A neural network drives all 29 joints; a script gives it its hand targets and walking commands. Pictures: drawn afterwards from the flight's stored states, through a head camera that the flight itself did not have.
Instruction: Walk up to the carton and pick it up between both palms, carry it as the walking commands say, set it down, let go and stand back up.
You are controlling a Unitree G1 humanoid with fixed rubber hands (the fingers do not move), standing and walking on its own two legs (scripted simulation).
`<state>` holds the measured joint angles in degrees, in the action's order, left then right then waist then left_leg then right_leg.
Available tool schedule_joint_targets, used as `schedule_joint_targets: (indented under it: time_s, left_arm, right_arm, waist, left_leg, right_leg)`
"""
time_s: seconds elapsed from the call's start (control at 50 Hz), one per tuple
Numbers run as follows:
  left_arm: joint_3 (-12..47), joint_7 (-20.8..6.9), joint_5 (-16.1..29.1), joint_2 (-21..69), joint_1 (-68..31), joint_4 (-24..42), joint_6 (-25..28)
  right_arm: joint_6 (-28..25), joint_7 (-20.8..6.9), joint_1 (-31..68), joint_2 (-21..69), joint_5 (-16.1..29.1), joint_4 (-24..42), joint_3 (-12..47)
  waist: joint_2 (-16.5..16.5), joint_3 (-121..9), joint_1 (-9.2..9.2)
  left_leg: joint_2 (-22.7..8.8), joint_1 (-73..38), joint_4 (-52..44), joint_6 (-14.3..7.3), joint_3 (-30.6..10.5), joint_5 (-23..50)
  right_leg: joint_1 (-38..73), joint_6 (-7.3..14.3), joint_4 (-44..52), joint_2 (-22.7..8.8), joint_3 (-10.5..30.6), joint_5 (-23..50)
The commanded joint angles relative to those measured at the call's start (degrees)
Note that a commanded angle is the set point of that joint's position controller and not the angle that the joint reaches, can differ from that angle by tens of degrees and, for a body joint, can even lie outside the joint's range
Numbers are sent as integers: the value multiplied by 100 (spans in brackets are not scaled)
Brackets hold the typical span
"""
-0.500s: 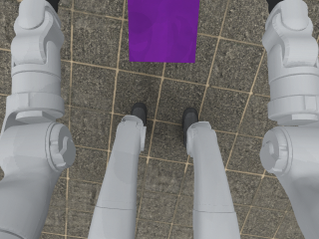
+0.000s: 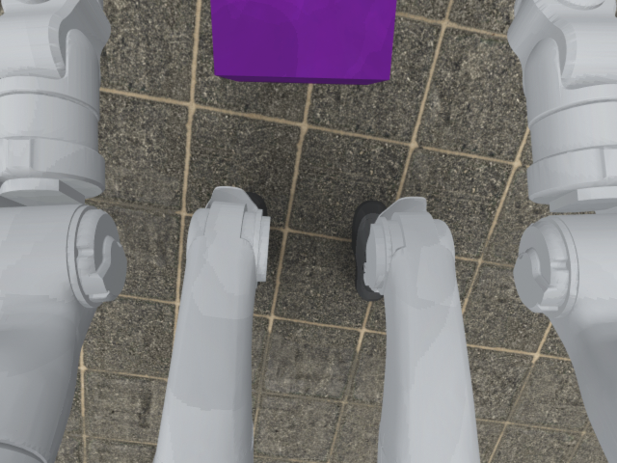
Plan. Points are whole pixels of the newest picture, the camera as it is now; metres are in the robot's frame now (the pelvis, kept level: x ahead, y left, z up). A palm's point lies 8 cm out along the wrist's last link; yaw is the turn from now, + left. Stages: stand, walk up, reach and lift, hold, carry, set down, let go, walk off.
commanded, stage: reach and lift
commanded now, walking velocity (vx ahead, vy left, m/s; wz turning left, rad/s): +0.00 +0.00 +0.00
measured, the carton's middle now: out of the picture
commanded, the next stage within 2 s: none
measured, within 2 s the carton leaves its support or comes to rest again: neither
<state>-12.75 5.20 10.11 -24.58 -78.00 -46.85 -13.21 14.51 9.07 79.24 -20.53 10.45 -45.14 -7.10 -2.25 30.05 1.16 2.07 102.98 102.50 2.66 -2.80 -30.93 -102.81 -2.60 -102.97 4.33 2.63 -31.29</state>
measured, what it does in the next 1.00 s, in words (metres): lowers itself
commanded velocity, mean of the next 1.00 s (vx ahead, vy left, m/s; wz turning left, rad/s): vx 0.00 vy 0.00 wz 0.00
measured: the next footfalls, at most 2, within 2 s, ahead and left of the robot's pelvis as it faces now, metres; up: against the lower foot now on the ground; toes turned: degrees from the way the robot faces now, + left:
none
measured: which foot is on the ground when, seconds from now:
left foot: down 0.00-1.00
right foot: down 0.00-1.00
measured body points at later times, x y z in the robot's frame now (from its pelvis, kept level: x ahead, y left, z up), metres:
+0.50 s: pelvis +0.00 +0.01 -0.11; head +0.39 +0.04 +0.10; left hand +0.55 +0.22 -0.32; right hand +0.56 -0.16 -0.32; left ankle +0.11 +0.13 -0.47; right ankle +0.11 -0.12 -0.47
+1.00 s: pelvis +0.00 +0.00 -0.15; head +0.39 +0.02 +0.06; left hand +0.54 +0.23 -0.37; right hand +0.56 -0.16 -0.36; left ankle +0.10 +0.12 -0.47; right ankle +0.10 -0.12 -0.47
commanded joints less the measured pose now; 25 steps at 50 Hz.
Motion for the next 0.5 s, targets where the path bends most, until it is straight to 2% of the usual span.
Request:
schedule_joint_targets:
  time_s: [0.0,0.02,0.04,0.06,0.08,0.1,0.12,0.14,0.16,0.18,0.2,0.22,0.24,0.26,0.28,0.3,0.32,0.34,0.36,0.38,0.4,0.42,0.44,0.46,0.48]
  left_arm:
    - [-116,30,91,-1265,-2589,573,263]
    - [6,49,27,-1264,-2697,536,247]
    - [-15,33,93,-1421,-2934,881,314]
    - [154,55,187,-1283,-3030,931,270]
    - [118,35,179,-1337,-2953,434,287]
    - [169,-10,229,-1140,-3015,-136,264]
    - [285,-84,168,-969,-2871,-426,291]
    - [278,-125,182,-918,-2832,-911,281]
    - [120,-91,126,-1212,-3183,-708,356]
    - [109,-59,106,-1346,-3272,-530,406]
    - [399,-73,221,-788,-3045,-988,407]
    - [579,-119,217,-612,-2913,-1103,471]
    - [447,-36,179,-699,-3082,-597,550]
    - [398,15,158,-912,-3183,-758,610]
    - [386,15,173,-842,-3076,-763,704]
    - [627,56,252,-729,-3107,-799,706]
    - [507,130,116,-923,-3243,-664,756]
    - [329,138,75,-973,-3057,-588,826]
    - [395,182,137,-984,-3140,-407,843]
    - [315,242,30,-1033,-2899,-599,865]
    - [311,234,-81,-832,-2613,-747,944]
    - [503,269,93,-760,-3073,-217,944]
    - [560,292,131,-858,-2843,-390,967]
    - [569,327,283,-907,-2926,102,1031]
    - [661,293,319,-792,-2798,-245,1033]
  right_arm:
    - [-216,77,2636,-1211,-202,427,-196]
    - [-205,37,2675,-1072,6,237,-121]
    - [-248,38,3019,-942,241,788,33]
    - [-276,58,3130,-1199,280,842,-40]
    - [-313,52,3491,-1191,309,727,15]
    - [-290,-10,3274,-981,327,-108,235]
    - [-306,-37,3221,-901,337,-238,166]
    - [-308,-34,3082,-989,124,-808,80]
    - [-349,-15,3283,-1125,49,-612,-11]
    - [-412,-60,3297,-1213,0,-627,-95]
    - [-486,-55,3297,-1322,-76,-1019,-286]
    - [-527,-145,3050,-901,118,-1277,-95]
    - [-655,-122,3000,-1286,-118,-1071,-311]
    - [-690,-93,2872,-1315,-96,-1344,-381]
    - [-769,-124,2736,-1240,-157,-1238,-291]
    - [-855,-106,2933,-1408,-59,-1196,-428]
    - [-898,-103,2980,-1386,-113,-1104,-460]
    - [-950,-122,2992,-1220,-27,-809,-355]
    - [-998,-132,3012,-1474,-41,-959,-363]
    - [-1062,-153,2930,-1618,31,-823,-399]
    - [-1122,-209,2746,-1318,116,-940,-261]
    - [-1171,-160,2771,-1461,81,-672,-377]
    - [-1242,-197,2859,-1507,302,-459,-243]
    - [-1264,-168,2806,-1643,298,-454,-311]
    - [-1213,-207,2581,-1209,470,-806,94]
  waist:
    - [44,-10852,321]
    - [169,-10997,302]
    - [50,-11081,454]
    - [169,-11337,366]
    - [64,-11165,509]
    - [-84,-10318,478]
    - [127,-10065,461]
    - [-29,-9639,193]
    - [-90,-9425,303]
    - [-13,-9606,202]
    - [297,-9414,8]
    - [349,-9065,122]
    - [271,-9762,-29]
    - [426,-9578,-96]
    - [318,-9373,-112]
    - [443,-9761,-280]
    - [553,-9457,-183]
    - [376,-9696,68]
    - [345,-9686,-23]
    - [529,-9300,155]
    - [732,-9507,241]
    - [619,-10063,-145]
    - [845,-10223,36]
    - [742,-10423,16]
    - [634,-10154,51]
  left_leg:
    - [-26,-2621,-164,-13,820,1886]
    - [-95,-2817,-106,-2,802,1786]
    - [-75,-2889,-178,-53,805,1860]
    - [-125,-2966,64,-61,812,1971]
    - [-65,-2652,121,-63,861,1820]
    - [-84,-2059,176,-53,853,1353]
    - [-200,-2115,221,-91,864,1366]
    - [-114,-1943,247,-83,840,959]
    - [-155,-1738,243,-85,824,854]
    - [-175,-1994,259,-54,830,832]
    - [-156,-1925,392,20,800,921]
    - [-116,-1980,309,20,703,1006]
    - [-92,-2388,537,51,689,1378]
    - [-151,-2471,673,30,651,1498]
    - [-122,-2370,844,85,675,1741]
    - [-115,-2880,872,93,502,2053]
    - [-53,-2589,877,120,590,1879]
    - [-118,-2897,961,24,519,2418]
    - [-89,-3025,1078,38,434,2565]
    - [-85,-2786,1083,60,460,2623]
    - [-96,-3084,1117,72,429,3053]
    - [-50,-3594,1252,54,260,3261]
    - [-130,-3856,1423,107,190,3824]
    - [-105,-4415,1580,80,48,4394]
    - [-141,-4164,1557,57,117,4216]
  right_leg:
    - [2973,80,373,1,-501,1690]
    - [3115,100,237,-5,-489,1622]
    - [3054,5,246,-42,-568,1666]
    - [3140,21,21,-81,-555,1782]
    - [3122,7,32,-70,-523,1589]
    - [2841,33,-149,-90,-512,1307]
    - [2618,26,-98,-161,-445,1258]
    - [2522,16,-151,-154,-554,891]
    - [2196,-7,-181,-193,-605,721]
    - [2201,5,-241,-142,-681,642]
    - [2002,68,-390,-115,-694,752]
    - [1890,43,-510,-164,-761,901]
    - [2007,55,-620,-116,-750,1095]
    - [1736,53,-729,-130,-755,1180]
    - [1708,42,-728,-112,-681,1425]
    - [1503,45,-957,-148,-786,1582]
    - [1310,26,-973,-112,-891,1393]
    - [1398,-24,-1052,-171,-813,1790]
    - [1104,-40,-1190,-160,-795,1754]
    - [746,-6,-1210,-134,-831,1730]
    - [706,14,-1278,-124,-773,1978]
    - [862,6,-1373,-104,-808,1946]
    - [587,56,-1516,-165,-788,2174]
    - [121,34,-1679,-153,-785,2042]
    - [427,59,-1588,-179,-742,2156]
